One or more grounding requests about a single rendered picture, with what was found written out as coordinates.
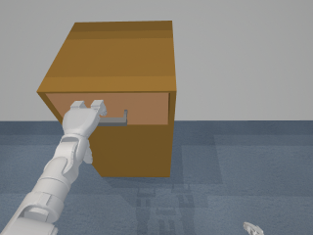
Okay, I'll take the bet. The right robot hand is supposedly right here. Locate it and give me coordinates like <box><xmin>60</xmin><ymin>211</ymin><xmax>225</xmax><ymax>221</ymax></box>
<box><xmin>243</xmin><ymin>221</ymin><xmax>264</xmax><ymax>235</ymax></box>

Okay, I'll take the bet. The robot left forearm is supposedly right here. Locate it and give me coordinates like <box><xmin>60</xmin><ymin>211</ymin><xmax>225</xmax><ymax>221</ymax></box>
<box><xmin>0</xmin><ymin>133</ymin><xmax>88</xmax><ymax>235</ymax></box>

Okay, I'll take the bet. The left robot upper arm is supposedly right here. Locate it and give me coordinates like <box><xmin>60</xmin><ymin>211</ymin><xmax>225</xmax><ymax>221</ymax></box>
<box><xmin>6</xmin><ymin>216</ymin><xmax>59</xmax><ymax>235</ymax></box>

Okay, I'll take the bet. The handle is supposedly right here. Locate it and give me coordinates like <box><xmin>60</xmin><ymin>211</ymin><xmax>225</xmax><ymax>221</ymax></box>
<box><xmin>97</xmin><ymin>110</ymin><xmax>128</xmax><ymax>126</ymax></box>

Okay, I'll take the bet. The drawer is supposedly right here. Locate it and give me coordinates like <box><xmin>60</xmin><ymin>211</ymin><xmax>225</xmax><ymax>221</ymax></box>
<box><xmin>46</xmin><ymin>92</ymin><xmax>169</xmax><ymax>125</ymax></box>

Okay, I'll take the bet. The left robot hand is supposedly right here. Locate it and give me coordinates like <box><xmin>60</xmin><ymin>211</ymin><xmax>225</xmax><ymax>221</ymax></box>
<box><xmin>62</xmin><ymin>100</ymin><xmax>108</xmax><ymax>164</ymax></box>

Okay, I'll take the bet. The cabinet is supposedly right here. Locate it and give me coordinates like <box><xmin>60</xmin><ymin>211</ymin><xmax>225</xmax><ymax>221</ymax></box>
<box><xmin>36</xmin><ymin>21</ymin><xmax>177</xmax><ymax>177</ymax></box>

